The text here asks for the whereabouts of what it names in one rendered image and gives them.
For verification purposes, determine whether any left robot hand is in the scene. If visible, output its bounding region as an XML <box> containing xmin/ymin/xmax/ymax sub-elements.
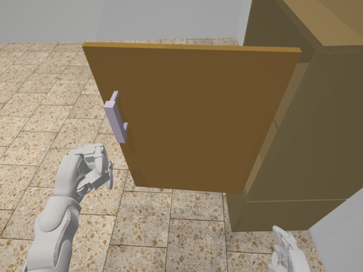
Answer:
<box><xmin>53</xmin><ymin>143</ymin><xmax>113</xmax><ymax>203</ymax></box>

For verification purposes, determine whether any handle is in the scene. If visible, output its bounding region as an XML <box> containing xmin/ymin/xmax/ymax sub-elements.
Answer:
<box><xmin>103</xmin><ymin>91</ymin><xmax>129</xmax><ymax>143</ymax></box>

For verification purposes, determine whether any robot left forearm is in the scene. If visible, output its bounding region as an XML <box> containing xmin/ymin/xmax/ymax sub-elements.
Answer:
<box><xmin>22</xmin><ymin>195</ymin><xmax>82</xmax><ymax>272</ymax></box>

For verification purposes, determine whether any cupboard door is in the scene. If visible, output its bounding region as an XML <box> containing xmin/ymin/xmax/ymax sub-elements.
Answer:
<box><xmin>82</xmin><ymin>42</ymin><xmax>302</xmax><ymax>194</ymax></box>

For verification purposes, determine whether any right robot hand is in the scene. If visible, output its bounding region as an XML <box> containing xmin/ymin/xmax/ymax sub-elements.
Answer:
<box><xmin>268</xmin><ymin>226</ymin><xmax>312</xmax><ymax>272</ymax></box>

